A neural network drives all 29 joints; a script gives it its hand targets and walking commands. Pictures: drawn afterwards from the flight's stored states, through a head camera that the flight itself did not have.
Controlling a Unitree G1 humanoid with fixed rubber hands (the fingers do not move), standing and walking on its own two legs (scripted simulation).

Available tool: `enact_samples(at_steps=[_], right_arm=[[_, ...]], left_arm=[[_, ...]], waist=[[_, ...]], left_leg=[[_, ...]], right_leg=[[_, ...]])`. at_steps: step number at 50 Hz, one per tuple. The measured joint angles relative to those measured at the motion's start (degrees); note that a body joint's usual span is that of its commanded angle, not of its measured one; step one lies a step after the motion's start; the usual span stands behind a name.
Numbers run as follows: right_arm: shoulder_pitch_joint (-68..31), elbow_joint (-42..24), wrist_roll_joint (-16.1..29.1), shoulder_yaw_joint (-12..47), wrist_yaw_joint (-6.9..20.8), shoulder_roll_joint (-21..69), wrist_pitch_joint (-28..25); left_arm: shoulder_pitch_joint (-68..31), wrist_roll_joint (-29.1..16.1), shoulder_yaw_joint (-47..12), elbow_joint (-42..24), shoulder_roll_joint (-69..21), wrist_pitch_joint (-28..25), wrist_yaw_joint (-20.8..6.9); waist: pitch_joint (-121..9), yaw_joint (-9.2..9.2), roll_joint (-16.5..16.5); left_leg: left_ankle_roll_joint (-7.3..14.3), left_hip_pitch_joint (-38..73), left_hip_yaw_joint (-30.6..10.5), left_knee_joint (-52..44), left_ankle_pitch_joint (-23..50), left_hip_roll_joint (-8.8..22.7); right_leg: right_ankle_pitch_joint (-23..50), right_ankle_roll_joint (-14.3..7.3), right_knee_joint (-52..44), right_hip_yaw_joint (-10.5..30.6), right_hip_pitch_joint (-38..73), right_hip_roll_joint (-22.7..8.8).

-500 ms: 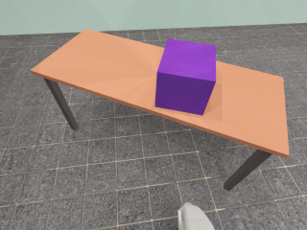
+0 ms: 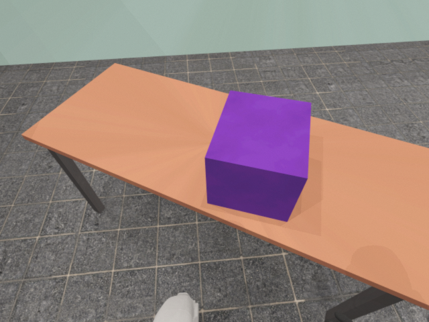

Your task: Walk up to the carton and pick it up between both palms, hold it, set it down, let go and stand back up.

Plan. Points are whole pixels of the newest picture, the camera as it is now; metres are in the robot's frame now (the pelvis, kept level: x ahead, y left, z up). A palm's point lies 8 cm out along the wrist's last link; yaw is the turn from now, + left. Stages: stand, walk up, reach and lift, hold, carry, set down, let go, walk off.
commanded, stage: walk up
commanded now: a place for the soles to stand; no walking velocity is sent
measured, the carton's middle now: (257, 154) +0.53 -0.07 -0.07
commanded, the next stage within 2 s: none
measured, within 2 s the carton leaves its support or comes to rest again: neither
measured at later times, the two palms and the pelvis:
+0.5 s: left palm (132, 291) +0.18 +0.21 -0.13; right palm (366, 315) +0.16 -0.27 -0.13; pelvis +0.10 -0.03 +0.00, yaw -1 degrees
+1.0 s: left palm (123, 299) +0.16 +0.22 -0.12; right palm out of the picture +0.12 -0.29 -0.13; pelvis +0.09 -0.03 +0.00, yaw -3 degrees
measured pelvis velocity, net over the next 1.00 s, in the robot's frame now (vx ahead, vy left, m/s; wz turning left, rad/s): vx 0.09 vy -0.03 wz -0.05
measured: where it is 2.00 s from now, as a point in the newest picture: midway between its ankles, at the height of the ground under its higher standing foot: outside the picture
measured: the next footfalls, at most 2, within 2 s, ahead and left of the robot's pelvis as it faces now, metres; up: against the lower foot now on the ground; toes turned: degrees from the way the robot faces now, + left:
left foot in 0.06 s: +0.17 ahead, +0.11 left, +0.00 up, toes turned +5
right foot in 0.36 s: +0.15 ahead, -0.16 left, +0.00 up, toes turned -3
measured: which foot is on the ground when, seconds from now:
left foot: up 0.00-0.04, down 0.06-1.00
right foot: down 0.00-0.08, up 0.10-0.34, down 0.36-1.00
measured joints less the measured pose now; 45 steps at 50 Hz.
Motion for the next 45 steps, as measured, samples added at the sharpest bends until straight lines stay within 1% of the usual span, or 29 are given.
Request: enact_samples(at_steps=[3, 5, 7, 8, 10, 12, 15, 16, 18, 19, 21, 23, 28, 37, 45], right_arm=[[-0.5, -0.6, -0.1, 0.0, -1.0, 0.7, -0.6], [-1.3, -0.6, -0.1, 0.3, -1.8, 1.8, -1.0], [-1.7, -0.5, 1.0, 0.8, -2.5, 2.5, -0.7], [-1.7, -0.4, 1.4, 1.0, -2.8, 2.8, -0.4], [-1.5, 0.0, 1.7, 1.3, -3.1, 3.2, 0.0], [-1.1, 0.6, 1.7, 1.5, -3.1, 3.2, 0.0], [-1.0, 2.1, 1.4, 1.6, -2.6, 2.6, 0.4], [-1.1, 2.6, 1.3, 1.7, -2.4, 2.2, 0.7], [-1.4, 3.4, 1.3, 1.8, -2.0, 1.6, 1.5], [-1.8, 3.9, 1.5, 1.8, -1.8, 1.1, 2.0], [-2.9, 4.9, 1.9, 1.9, -1.5, 0.0, 3.0], [-3.6, 5.6, 2.1, 2.0, -1.5, -0.6, 3.6], [-4.9, 7.6, 2.2, 2.4, -1.0, -1.8, 3.0], [-5.1, 10.6, 2.2, 3.0, -1.0, -2.8, 2.8], [-4.6, 12.4, 2.6, 3.4, -0.9, -2.9, 2.9]], left_arm=[[1.7, 0.1, -0.7, 1.0, 0.4, 1.0, -0.2], [1.5, 0.0, -1.5, 1.7, 0.7, 1.8, -0.2], [0.6, 0.1, -1.8, 1.4, 0.5, 3.1, 0.3], [-0.1, 0.2, -1.8, 1.2, 0.3, 3.5, 0.5], [-1.8, 0.4, -1.9, 0.6, 0.2, 3.9, 0.8], [-3.8, 0.2, -2.0, 0.0, 0.1, 3.7, 1.0], [-6.3, -0.1, -2.1, -1.0, -0.3, 3.0, 1.3], [-7.0, -0.3, -2.1, -1.3, -0.5, 2.8, 1.4], [-8.2, -0.6, -2.0, -1.8, -0.4, 2.2, 1.6], [-8.8, -0.6, -1.9, -1.8, -0.6, 2.0, 1.6], [-9.8, -1.1, -2.1, -1.8, -1.2, 1.9, 1.6], [-10.5, -1.9, -2.3, -1.6, -1.4, 2.1, 1.5], [-12.7, -2.6, -2.9, -1.1, -1.5, 1.9, 1.0], [-13.7, -2.5, -3.1, 0.1, -0.2, 1.6, 0.8], [-12.7, -2.6, -3.6, 1.9, 0.7, 2.1, 0.8]], waist=[[-0.7, -0.03, -0.4], [-0.3, -0.67, -2.3], [0.2, -1.33, -2.9], [0.4, -1.66, -3.1], [1.0, -2.22, -3.6], [1.3, -2.76, -3.5], [1.3, -3.55, -2.6], [1.3, -3.73, -2.3], [1.0, -3.62, -2.0], [0.9, -3.45, -1.6], [0.6, -3.56, -0.2], [-0.1, -4.02, 0.0], [-0.9, -4.34, 0.5], [-1.4, -4.20, 0.3], [-1.1, -3.79, -0.5]], left_leg=[[1.1, 3.7, 0.8, -6.8, 6.2, -1.5], [1.7, 3.4, 1.6, -3.7, 3.7, -2.7], [2.1, 3.7, 1.7, -2.2, 0.8, -2.6], [2.1, 4.3, 1.7, -2.5, 0.2, -2.5], [1.6, 5.9, 1.9, -4.6, 0.6, -2.4], [1.4, 7.2, 1.9, -6.6, 1.2, -2.3], [0.8, 7.8, 1.4, -7.9, 1.4, -1.8], [0.5, 7.8, 1.2, -7.6, 1.1, -1.6], [-0.3, 7.5, 1.1, -6.0, -0.1, -1.3], [-0.7, 7.3, 1.0, -4.7, -1.0, -0.8], [-1.4, 7.5, 0.5, -3.8, -2.0, 0.1], [-1.7, 8.4, 0.5, -5.4, -1.3, -0.1], [-2.4, 10.5, 1.1, -9.3, 0.3, 0.0], [-2.8, 12.4, 1.7, -12.0, 1.4, 0.7], [-2.5, 12.7, 2.4, -12.8, 2.2, 0.8]], right_leg=[[-5.1, 1.0, 4.9, -0.3, 0.4, -0.1], [-9.1, 1.5, 11.6, 1.5, -1.6, -1.1], [-13.7, 1.9, 20.1, 3.3, -4.8, -0.6], [-14.7, 2.2, 23.2, 3.7, -6.4, -0.6], [-13.6, 2.9, 25.5, 4.7, -8.9, -1.3], [-12.1, 3.5, 23.3, 5.6, -10.5, -2.3], [-8.8, 3.8, 15.9, 6.3, -11.0, -3.5], [-5.7, 3.7, 12.8, 6.3, -10.5, -3.7], [3.3, 3.2, 5.9, 6.0, -8.5, -3.9], [4.0, 3.8, 4.6, 5.8, -7.7, -3.7], [2.0, 4.4, 5.4, 5.4, -7.4, -2.9], [0.8, 4.3, 5.5, 5.3, -7.1, -3.0], [1.7, 3.7, 3.2, 5.7, -6.0, -2.7], [3.1, 3.3, 0.5, 6.1, -4.5, -1.9], [4.4, 3.6, -0.8, 6.8, -4.3, -1.8]])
